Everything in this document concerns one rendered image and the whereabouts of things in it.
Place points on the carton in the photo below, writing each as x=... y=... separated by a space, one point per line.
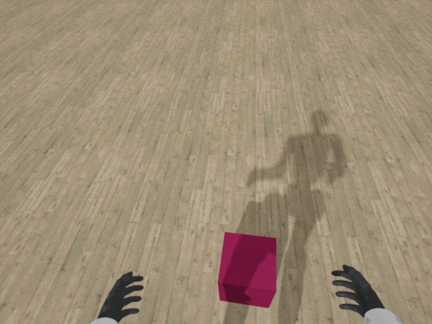
x=247 y=273

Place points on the robot right hand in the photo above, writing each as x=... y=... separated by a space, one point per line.
x=365 y=296

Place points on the robot right forearm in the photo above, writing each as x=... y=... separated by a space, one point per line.
x=380 y=316

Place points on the robot left hand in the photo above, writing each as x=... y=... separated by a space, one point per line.
x=116 y=301

